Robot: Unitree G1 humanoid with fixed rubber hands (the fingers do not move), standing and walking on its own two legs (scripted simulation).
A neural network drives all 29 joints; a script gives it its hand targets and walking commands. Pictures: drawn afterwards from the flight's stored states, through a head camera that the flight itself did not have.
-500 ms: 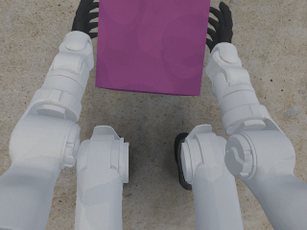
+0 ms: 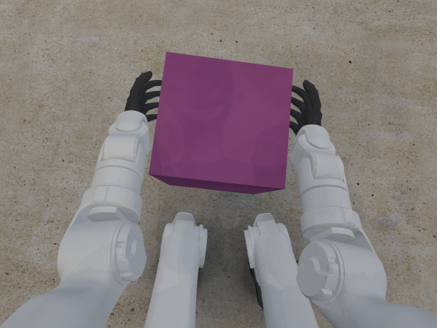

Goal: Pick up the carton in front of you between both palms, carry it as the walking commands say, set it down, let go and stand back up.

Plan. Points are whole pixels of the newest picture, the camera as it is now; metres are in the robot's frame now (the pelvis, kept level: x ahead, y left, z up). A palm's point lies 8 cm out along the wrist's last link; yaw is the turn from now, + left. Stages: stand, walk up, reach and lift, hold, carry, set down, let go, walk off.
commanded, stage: reach and lift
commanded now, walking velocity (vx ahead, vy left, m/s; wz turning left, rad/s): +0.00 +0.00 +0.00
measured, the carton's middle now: (219, 138) +0.47 +0.02 -0.15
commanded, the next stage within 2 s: none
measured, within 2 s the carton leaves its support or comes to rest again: neither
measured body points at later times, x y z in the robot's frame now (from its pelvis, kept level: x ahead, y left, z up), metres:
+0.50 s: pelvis +0.05 +0.00 +0.13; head +0.20 +0.02 +0.56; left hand +0.45 +0.17 +0.07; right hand +0.45 -0.14 +0.09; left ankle +0.11 +0.13 -0.44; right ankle +0.11 -0.13 -0.44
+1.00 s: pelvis +0.10 +0.00 +0.26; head +0.13 +0.01 +0.71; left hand +0.41 +0.16 +0.23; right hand +0.42 -0.14 +0.24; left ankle +0.11 +0.13 -0.44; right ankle +0.11 -0.13 -0.44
